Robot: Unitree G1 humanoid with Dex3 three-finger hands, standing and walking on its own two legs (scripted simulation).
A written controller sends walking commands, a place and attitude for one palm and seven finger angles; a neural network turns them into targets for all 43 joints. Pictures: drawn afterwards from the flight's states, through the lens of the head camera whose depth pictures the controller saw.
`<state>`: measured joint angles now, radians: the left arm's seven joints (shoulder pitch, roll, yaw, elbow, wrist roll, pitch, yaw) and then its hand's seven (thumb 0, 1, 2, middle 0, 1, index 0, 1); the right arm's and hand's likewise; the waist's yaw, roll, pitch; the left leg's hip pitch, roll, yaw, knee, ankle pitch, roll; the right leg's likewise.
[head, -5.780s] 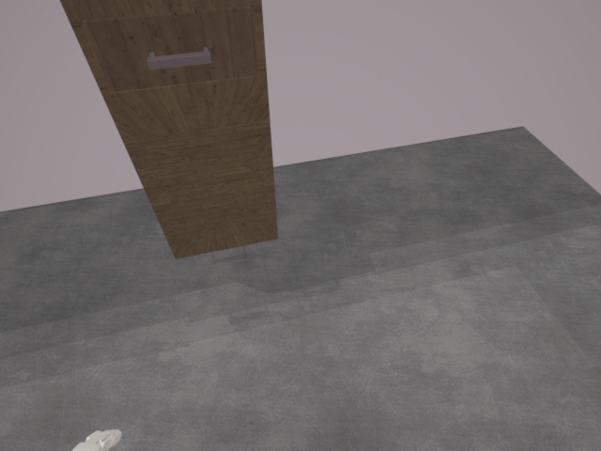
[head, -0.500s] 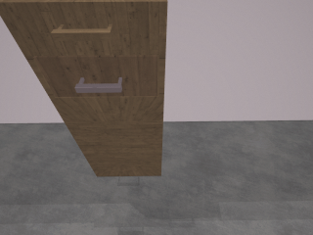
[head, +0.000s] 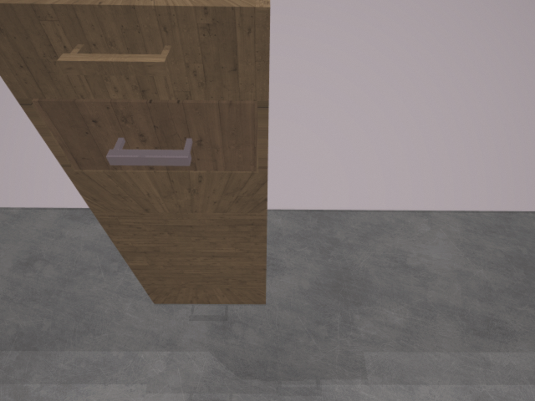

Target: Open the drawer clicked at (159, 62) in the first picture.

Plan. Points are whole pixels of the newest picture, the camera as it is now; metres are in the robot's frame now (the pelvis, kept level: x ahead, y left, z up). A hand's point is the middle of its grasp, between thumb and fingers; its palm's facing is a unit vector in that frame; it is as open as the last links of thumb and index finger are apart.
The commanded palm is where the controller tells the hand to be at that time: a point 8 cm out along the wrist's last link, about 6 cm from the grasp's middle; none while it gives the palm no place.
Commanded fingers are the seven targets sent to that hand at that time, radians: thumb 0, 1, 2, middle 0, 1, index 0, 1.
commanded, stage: come to a stop and stand still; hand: left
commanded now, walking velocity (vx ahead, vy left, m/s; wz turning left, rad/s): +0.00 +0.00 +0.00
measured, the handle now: (152, 150) +0.53 +0.25 +0.06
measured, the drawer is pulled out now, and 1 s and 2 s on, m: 0.00 0.00 0.00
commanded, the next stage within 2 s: look again from close up in 0.76 s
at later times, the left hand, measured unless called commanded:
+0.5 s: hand out of the picture +0.01 +0.17 -0.18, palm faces +0.04 -0.98 -0.19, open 7.4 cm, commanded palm none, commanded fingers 0.00 0.90 0.90 -0.20 -0.30 -0.20 -0.30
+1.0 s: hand out of the picture +0.01 +0.19 -0.18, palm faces -0.01 -0.98 -0.21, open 7.4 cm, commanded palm none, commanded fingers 0.00 0.90 0.90 -0.20 -0.30 -0.20 -0.30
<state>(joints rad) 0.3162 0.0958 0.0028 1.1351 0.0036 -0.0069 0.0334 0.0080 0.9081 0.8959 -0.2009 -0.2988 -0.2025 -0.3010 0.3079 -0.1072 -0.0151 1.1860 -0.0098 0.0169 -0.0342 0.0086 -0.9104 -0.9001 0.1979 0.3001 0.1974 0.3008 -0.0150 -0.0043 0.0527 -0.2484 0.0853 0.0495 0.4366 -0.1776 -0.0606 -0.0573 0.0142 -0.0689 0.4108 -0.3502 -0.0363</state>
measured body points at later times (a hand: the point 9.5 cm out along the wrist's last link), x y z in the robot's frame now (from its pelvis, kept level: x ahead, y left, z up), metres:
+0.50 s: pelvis +0.03 +0.01 +0.00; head +0.05 +0.01 +0.45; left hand +0.01 +0.23 -0.16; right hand +0.06 -0.22 -0.16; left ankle +0.03 +0.16 -0.74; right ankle -0.08 -0.09 -0.74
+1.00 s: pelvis +0.01 +0.02 -0.01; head +0.04 +0.02 +0.44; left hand +0.01 +0.24 -0.16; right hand +0.02 -0.21 -0.17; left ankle +0.03 +0.16 -0.74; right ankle -0.08 -0.09 -0.74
